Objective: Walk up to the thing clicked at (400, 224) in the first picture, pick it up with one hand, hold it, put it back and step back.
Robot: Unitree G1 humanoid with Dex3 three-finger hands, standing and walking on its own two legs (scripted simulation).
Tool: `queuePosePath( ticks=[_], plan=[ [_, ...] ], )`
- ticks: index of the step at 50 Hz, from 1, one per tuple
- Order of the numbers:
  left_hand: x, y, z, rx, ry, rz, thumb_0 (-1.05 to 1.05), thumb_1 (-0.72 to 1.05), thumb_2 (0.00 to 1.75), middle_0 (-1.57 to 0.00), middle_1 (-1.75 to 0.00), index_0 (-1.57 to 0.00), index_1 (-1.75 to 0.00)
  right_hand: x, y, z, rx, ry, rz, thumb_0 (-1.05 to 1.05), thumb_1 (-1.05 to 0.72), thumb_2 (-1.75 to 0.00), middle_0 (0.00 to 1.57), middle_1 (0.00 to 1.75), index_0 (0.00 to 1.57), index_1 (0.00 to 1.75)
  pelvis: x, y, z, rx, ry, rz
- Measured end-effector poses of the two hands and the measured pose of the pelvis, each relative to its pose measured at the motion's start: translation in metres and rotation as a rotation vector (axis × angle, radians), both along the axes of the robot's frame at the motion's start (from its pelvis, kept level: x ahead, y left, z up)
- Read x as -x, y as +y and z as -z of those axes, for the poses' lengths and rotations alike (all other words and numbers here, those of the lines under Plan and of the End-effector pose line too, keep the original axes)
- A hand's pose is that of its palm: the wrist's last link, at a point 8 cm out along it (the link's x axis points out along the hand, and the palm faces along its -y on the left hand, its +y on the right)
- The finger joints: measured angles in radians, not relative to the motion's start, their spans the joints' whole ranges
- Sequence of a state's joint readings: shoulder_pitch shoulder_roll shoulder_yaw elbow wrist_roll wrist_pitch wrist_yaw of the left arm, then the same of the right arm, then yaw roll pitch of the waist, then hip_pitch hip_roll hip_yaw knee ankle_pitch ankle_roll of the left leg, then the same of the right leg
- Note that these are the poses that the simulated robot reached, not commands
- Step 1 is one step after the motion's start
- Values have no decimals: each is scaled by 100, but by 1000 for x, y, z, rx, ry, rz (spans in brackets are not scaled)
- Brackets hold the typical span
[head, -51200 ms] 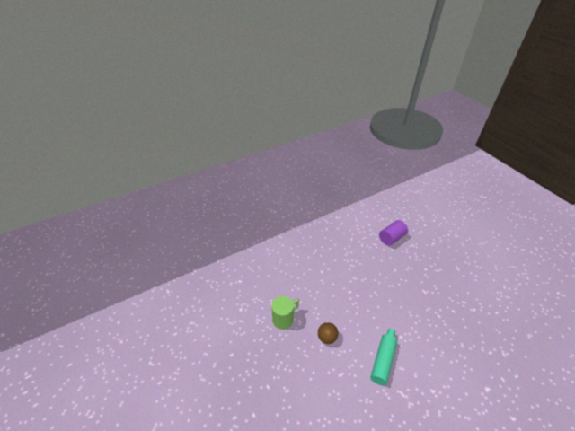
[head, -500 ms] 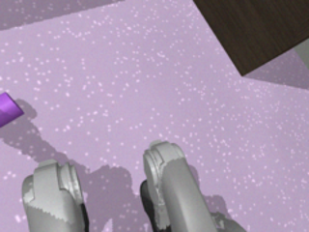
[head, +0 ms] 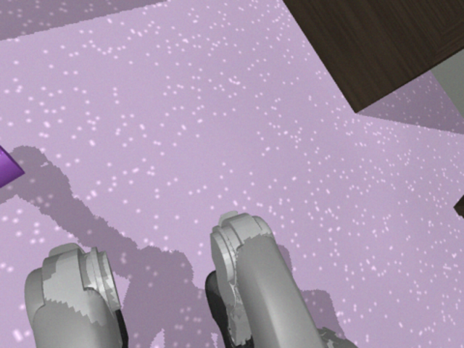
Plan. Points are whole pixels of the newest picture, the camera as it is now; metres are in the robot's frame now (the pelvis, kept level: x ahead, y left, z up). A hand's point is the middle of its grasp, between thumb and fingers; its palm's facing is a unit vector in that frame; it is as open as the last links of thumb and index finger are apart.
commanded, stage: approach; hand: left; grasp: from above
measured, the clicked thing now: out of the picture +0.48 +0.37 -0.28
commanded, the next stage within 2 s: close in in 0.16 s
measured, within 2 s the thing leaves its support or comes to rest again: neither
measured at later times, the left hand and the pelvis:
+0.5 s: hand out of the picture +0.46 +0.39 -0.17, palm faces -0.34 -0.28 -0.90, open 13.9 cm; pelvis +0.00 +0.00 +0.00, yaw -1 degrees
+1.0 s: hand out of the picture +0.46 +0.37 -0.21, palm faces -0.30 -0.29 -0.91, open 14.4 cm; pelvis +0.00 +0.00 -0.01, yaw -3 degrees
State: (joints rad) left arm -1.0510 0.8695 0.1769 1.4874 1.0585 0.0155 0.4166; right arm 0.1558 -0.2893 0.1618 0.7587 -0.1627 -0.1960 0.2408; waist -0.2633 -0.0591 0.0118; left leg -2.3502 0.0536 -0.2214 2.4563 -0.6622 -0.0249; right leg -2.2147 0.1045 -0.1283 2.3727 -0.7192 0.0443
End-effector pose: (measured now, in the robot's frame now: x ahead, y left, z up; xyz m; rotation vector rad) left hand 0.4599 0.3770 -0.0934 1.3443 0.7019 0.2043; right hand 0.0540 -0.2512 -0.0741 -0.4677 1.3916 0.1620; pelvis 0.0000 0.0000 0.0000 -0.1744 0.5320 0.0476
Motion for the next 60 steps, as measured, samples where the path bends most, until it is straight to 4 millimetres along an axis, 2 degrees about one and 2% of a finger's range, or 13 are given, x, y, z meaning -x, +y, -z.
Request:
queuePosePath(
  ticks=[5,11,18,24,33,38,43,52,60],
  plan=[
    [-21,-13,-14,-4,-24,-32,0,-58,100,-12,-98,-9,-100,2,-2,-3,-1,-19,17,0,-89,-90,20,30,20,30,0,-1,-2,-3,9,6],
    [-35,-13,-22,-20,21,-97,0,-58,99,-11,-99,-9,-101,17,-4,-2,-5,-10,36,0,-90,-90,20,30,20,30,1,-1,-1,-9,7,13],
    [-20,-1,0,1,124,-134,0,-54,95,-13,-99,-11,-100,37,-1,-5,-1,49,48,0,-90,-90,20,30,20,30,2,-2,-1,-13,-9,16],
    [-9,12,21,17,130,-101,0,-49,91,-16,-96,-16,-96,41,1,-10,27,101,21,0,-90,-90,20,30,20,30,3,-3,0,-8,-24,14],
    [-8,11,32,5,53,-53,0,-48,91,-18,-91,-17,-92,21,2,-14,57,73,-24,0,-90,-90,20,30,20,30,-1,2,2,21,-20,17],
    [-6,7,38,6,74,-65,0,-53,96,-15,-90,-12,-93,7,4,-13,46,19,-49,0,-89,-90,20,30,20,30,0,4,3,28,-25,18],
    [-5,1,48,13,87,-70,0,-56,98,-14,-90,-10,-94,3,9,-12,32,-4,-75,0,-90,-90,20,30,20,30,2,5,3,31,-40,23],
    [-4,-1,64,15,80,-93,0,-56,99,-14,-92,-10,-96,19,14,-18,33,31,-87,0,-90,-90,20,30,20,30,4,5,5,38,-58,30],
    [-9,0,69,12,71,-102,0,-57,100,-13,-92,-9,-96,34,16,-26,40,73,-81,0,-90,-90,20,30,20,30,3,6,4,50,-60,35]
  ],
)
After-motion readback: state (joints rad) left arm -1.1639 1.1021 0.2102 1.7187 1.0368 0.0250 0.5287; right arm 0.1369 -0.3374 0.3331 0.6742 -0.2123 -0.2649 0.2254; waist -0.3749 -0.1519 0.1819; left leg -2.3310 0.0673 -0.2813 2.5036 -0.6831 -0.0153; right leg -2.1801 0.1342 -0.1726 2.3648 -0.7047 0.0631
